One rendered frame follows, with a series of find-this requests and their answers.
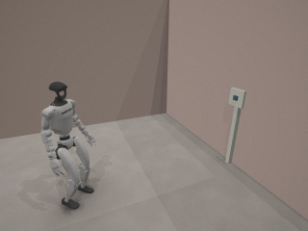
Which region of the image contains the left robot forearm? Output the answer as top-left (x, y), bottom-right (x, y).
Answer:
top-left (74, 117), bottom-right (89, 135)

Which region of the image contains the right robot forearm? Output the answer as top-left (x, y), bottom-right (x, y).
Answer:
top-left (40, 131), bottom-right (57, 160)

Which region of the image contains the robot left shin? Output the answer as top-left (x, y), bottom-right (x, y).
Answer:
top-left (79, 167), bottom-right (90, 188)

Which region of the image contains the panel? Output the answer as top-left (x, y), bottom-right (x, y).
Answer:
top-left (225, 88), bottom-right (246, 164)

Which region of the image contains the robot right hand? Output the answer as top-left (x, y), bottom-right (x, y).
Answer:
top-left (49, 158), bottom-right (64, 176)

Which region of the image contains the robot left hand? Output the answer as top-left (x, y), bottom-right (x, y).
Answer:
top-left (85, 133), bottom-right (96, 147)

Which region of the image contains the right robot upper arm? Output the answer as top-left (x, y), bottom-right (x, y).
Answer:
top-left (41, 106), bottom-right (56, 138)

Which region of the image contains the humanoid robot torso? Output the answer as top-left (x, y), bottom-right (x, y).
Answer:
top-left (49, 100), bottom-right (74, 150)

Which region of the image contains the left robot upper arm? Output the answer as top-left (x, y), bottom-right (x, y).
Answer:
top-left (66, 99), bottom-right (79, 122)

